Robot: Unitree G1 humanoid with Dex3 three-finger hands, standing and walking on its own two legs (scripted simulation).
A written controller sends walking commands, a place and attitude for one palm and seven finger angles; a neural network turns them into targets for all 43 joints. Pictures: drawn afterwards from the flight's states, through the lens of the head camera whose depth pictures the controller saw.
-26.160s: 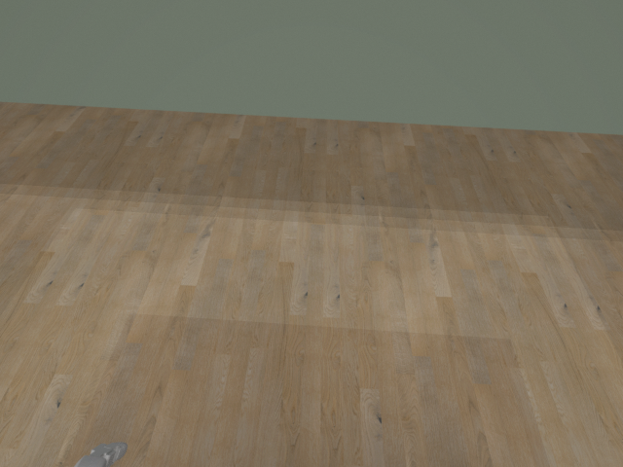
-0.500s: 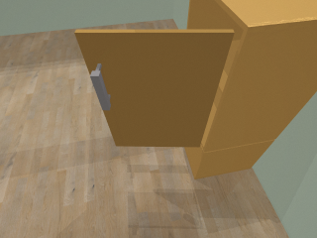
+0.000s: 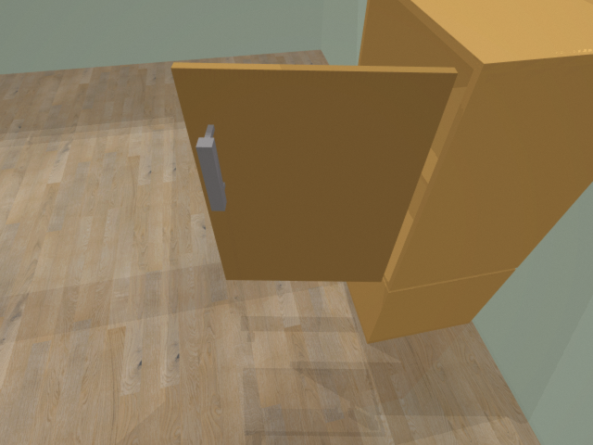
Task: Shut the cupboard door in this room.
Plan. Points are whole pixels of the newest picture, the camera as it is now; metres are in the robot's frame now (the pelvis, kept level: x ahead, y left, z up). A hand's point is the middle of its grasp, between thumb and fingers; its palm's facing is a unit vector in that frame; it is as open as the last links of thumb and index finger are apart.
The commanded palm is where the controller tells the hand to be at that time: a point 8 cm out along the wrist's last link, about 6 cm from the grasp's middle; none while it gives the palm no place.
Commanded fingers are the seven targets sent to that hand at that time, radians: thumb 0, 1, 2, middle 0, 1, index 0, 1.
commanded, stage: shuffle to correct the standing spot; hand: left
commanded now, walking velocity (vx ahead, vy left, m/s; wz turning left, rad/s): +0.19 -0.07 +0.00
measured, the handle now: (214, 168) +0.54 +0.18 +0.05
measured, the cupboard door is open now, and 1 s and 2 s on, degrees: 78 78 78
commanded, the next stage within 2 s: come to a stop and stand still in 0.32 s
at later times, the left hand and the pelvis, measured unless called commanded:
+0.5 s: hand out of the picture +0.02 +0.14 -0.20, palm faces +0.06 -0.99 -0.11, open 7.3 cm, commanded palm none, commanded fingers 0.00 0.90 0.90 -0.20 -0.30 -0.20 -0.30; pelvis +0.09 -0.01 -0.02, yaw +0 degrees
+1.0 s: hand (207, 416) +0.20 +0.16 -0.18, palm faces +0.04 -0.97 -0.24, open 7.3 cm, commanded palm none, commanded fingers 0.00 0.90 0.90 -0.20 -0.30 -0.20 -0.30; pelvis +0.11 -0.03 -0.01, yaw +2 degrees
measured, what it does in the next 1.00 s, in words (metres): walks ahead: right foot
